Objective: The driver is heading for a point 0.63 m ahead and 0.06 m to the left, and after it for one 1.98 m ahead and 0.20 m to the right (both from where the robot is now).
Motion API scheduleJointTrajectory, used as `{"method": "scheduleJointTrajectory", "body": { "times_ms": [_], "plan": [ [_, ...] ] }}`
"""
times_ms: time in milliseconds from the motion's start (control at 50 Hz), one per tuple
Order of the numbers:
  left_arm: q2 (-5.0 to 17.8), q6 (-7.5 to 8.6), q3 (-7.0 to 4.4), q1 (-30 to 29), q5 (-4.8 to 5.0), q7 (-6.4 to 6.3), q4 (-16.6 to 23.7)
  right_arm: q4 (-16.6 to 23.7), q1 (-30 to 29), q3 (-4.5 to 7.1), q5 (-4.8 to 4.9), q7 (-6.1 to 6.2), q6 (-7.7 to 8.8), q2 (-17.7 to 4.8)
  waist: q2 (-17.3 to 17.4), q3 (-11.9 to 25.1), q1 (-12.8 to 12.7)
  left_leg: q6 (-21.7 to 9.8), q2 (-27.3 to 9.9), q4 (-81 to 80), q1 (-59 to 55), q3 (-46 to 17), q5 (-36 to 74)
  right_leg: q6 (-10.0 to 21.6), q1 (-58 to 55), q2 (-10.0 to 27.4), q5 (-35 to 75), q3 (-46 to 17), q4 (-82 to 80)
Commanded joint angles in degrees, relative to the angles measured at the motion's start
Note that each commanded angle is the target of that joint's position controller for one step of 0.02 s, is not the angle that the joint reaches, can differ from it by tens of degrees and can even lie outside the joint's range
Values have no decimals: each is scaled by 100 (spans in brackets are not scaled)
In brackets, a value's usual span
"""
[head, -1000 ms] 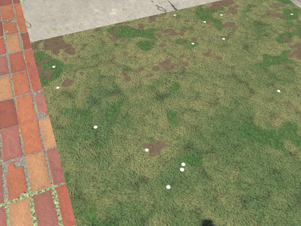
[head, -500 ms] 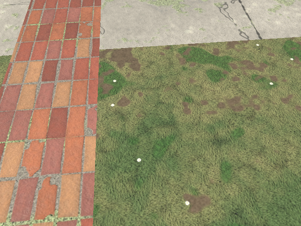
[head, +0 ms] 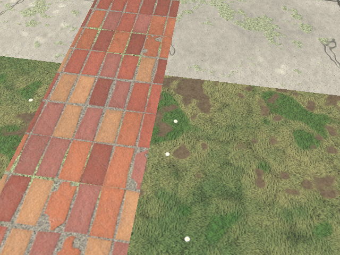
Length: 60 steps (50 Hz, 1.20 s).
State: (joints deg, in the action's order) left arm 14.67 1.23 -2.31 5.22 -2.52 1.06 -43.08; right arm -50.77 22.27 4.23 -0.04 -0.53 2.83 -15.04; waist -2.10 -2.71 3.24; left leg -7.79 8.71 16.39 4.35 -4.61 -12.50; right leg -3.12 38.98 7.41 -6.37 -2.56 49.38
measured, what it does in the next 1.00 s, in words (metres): walks ahead, turning left: right foot, then left foot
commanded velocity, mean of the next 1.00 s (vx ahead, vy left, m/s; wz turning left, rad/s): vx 0.50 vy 0.00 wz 0.43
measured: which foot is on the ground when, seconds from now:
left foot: down 0.00-0.22, up 0.24-0.70, down 0.72-1.00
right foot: up 0.00-0.18, down 0.20-0.74, up 0.76-1.00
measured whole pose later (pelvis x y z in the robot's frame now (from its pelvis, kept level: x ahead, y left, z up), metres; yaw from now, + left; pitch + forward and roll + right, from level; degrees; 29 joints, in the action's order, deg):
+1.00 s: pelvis +0.51 +0.12 +0.00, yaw +24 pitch +0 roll +0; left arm 15.2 0.3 -3.0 15.8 -1.1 2.2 -49.0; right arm -49.8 18.9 2.2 -1.1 -0.2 4.5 -13.4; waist -2.5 -2.0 0.1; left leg -6.0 4.4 14.8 3.6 7.1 -11.5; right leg 1.3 36.0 4.8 -9.7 -2.1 59.9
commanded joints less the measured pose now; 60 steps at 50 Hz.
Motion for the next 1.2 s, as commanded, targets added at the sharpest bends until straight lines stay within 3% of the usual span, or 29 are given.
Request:
{"method": "scheduleJointTrajectory", "body": {
  "times_ms": [20, 100, 140, 180, 200, 220, 240, 260, 280, 300, 340, 420, 540, 640, 680, 700, 720, 740, 760, 780, 800, 820, 840, 860, 900, 980, 1060, 1160, 1200],
  "plan": [
    [386, 69, -42, -643, 33, 28, 530, 256, 377, 187, -13, 36, 66, -865, 547, 25, 124, -604, -1407, -286, -164, -1221, 2201, 3, 124, -305, 537, 228, -606],
    [463, 165, 0, -1119, 86, 52, 791, 278, 556, 202, -84, 110, 48, -960, 642, -22, 238, -519, -1565, 86, -560, -1527, 2651, 151, -122, -532, 459, 177, -1344],
    [601, 217, -33, -698, 108, 28, 726, 373, 273, 231, -99, 152, 54, -1080, 715, 30, -45, -314, -1602, 351, -372, -1634, 2917, 295, -979, -655, 173, 118, -1786],
    [877, 306, -158, 601, 112, -86, 346, 453, -56, 251, -82, 92, 99, -1189, 512, 601, -673, -53, -1249, 1669, 48, -1427, 3786, 516, -2813, -898, -93, 244, -2209],
    [1167, 377, -245, 1452, 14, -177, 232, 526, -43, 185, -27, 28, 145, -946, 124, 1264, -1027, 73, -868, 3057, 699, -1138, 2862, 734, -4150, -166, -681, -429, -2362],
    [1657, 359, -340, 1891, -146, -251, 291, 740, 318, 36, 146, 21, 160, -293, -976, 2014, -924, 261, -135, 4799, 2215, -474, -526, 1125, -5560, 1472, -1666, -2632, -2720],
    [1644, 270, -370, 1526, -50, -212, 300, 776, 678, 57, 33, 42, 117, -599, -1556, 2139, -529, 244, -137, 5582, 3010, -304, -1863, 1540, -5369, 1899, -1987, -4435, -3365],
    [1030, 225, -254, 1046, 15, -191, 402, 603, 447, 91, -88, 64, 24, -803, -569, 1214, -401, 238, -583, 5855, 3233, -288, -1325, 1485, -4551, 1690, -2453, -3671, -3397],
    [631, 227, -157, 788, 59, -168, 397, 611, 61, 76, -126, 2, -5, -764, -5, 610, -423, 282, -775, 5612, 3141, -179, -882, 1374, -3821, 1338, -2045, -2666, -3493],
    [520, 239, -118, 707, 42, -165, 349, 641, -74, 64, -134, -49, -39, -654, -69, 384, -344, 324, -933, 5347, 2994, -121, -699, 1216, -3421, 1058, -1407, -1937, -3626],
    [520, 330, -110, 885, 84, -164, 155, 671, -134, 43, -219, -154, -170, -557, -371, 214, -270, 400, -1079, 5167, 2817, -21, -580, 1137, -3044, 790, -337, -1049, -3776],
    [609, 499, -162, 1167, 160, -89, -51, 954, -727, -7, -213, -272, -272, -439, -309, 161, -272, 472, -1214, 4912, 3367, 45, -61, 1263, -3221, 856, 649, -256, -4029],
    [683, 477, -192, 1417, 145, -89, -268, 1357, -1888, -144, -177, -411, -222, -233, -273, -97, -468, 516, -1271, 3104, 3300, 515, 1149, 1090, -3348, 618, 1067, 899, -4101],
    [936, 352, -257, 1827, 142, -164, -491, 1606, -2459, -153, -248, -446, -231, -305, -274, -233, -613, 215, -1086, 2078, 2928, 1027, 483, 949, -4060, 856, 1941, 1309, -3713],
    [1086, 259, -273, 1944, 135, -195, -585, 1551, -2181, -106, -299, -380, -226, -378, -371, 39, -463, -12, -696, 1851, 2276, 1222, -187, 890, -4300, 892, 3785, 1518, -2814],
    [1139, 208, -267, 1973, 134, -202, -617, 1385, -1609, -49, -322, -332, -186, -462, -353, 375, -206, -160, -453, 1646, 1573, 1220, -331, 876, -4237, 878, 4340, 1597, -1940],
    [1091, 176, -228, 1924, 146, -198, -577, 1022, -570, 46, -368, -257, -124, -604, -84, 946, 252, -331, -333, 1226, 202, 1084, -68, 758, -3658, 722, 3861, 1747, -650],
    [589, 196, -71, 2118, 227, -132, -333, 886, 159, 178, -450, -148, -98, -1086, 809, 1769, 429, -746, -1794, 981, -1728, -850, -1078, 556, -1895, 444, 1418, 1743, 1158],
    [418, 211, -47, 2125, 230, -60, -82, 932, 160, 253, -198, -75, -140, -1510, 1681, 2282, 210, -1277, -3248, 75, -2482, -3653, -599, 315, -283, -589, -2490, 1239, 2832],
    [860, 190, -158, 1445, 183, -87, -23, 929, 117, 242, -132, 4, -172, -1389, 710, 1804, 421, -1183, -3124, 75, -2118, -2937, 498, 379, 182, -421, -1998, 446, 3104],
    [659, 241, -96, 1220, 285, -68, -10, 824, -171, 164, -132, 54, -118, -1089, 553, 1123, 245, -1051, -2896, 147, -1412, -1908, 1385, 457, 183, -234, -1592, 266, 2876],
    [561, 253, -68, 1365, 297, -46, -144, 737, -365, 71, -138, 59, -49, -795, 332, 683, -39, -731, -2591, 4, -638, -1229, 1890, 506, -199, -64, -1390, 164, 2270],
    [544, 177, -83, 1511, 200, -20, -247, 681, -559, -1, -121, 60, 23, -611, 366, 469, -268, -486, -2345, -156, -144, -784, 1980, 506, -539, 5, -1299, 82, 1880],
    [515, 73, -86, 1800, 126, 13, -422, 683, -730, -52, -124, 57, 81, -484, 471, 407, -417, -348, -2205, -340, 183, -461, 1891, 481, -869, -30, -1184, 38, 1716],
    [466, -36, -125, 1890, 112, 87, -518, 586, -662, -65, -105, 46, 203, -483, 534, 347, -495, -280, -2109, -603, 316, -152, 1976, 472, -905, -167, -901, 19, 1615],
    [366, -82, -154, 1184, 145, 128, -396, 370, -397, -62, -98, 47, 293, -498, 523, -89, -365, -98, -2013, -994, 146, 409, 1742, 431, -91, -202, -23, -55, 1076],
    [259, -34, -107, 574, 117, 160, -239, 207, -246, -106, -82, 86, 334, -432, 517, -258, -256, 29, -1953, -1020, -163, 920, 2172, 440, 102, -292, 697, 168, 68],
    [118, 7, 14, -246, 70, 245, 108, -122, 264, -133, -106, 203, 285, -475, 505, -417, -13, 143, -2117, -674, -946, 1388, 3485, 702, 9, -466, 618, 855, -1079],
    [174, 1, 0, -123, 71, 234, 132, -176, 238, -120, -127, 248, 250, -615, 619, -228, -146, 247, -2172, -108, -1210, 1581, 5075, 929, -465, -769, 153, 1121, -1311]
  ]
}}
Velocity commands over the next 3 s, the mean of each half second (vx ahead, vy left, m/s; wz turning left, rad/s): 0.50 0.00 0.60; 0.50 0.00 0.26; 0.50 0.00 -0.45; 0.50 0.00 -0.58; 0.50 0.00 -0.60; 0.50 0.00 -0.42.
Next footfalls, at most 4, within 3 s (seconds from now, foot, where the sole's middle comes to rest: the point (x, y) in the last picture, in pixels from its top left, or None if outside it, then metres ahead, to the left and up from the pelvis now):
0.20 right None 0.31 -0.14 -0.78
0.72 left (119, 249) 0.49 0.17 -0.78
1.28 right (128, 172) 0.82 0.14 -0.78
1.78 left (87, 123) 1.11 0.35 -0.78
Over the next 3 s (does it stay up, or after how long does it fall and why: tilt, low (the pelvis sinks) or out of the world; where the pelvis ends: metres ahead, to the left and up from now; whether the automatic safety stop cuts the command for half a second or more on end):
stays up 1.56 0.02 0.00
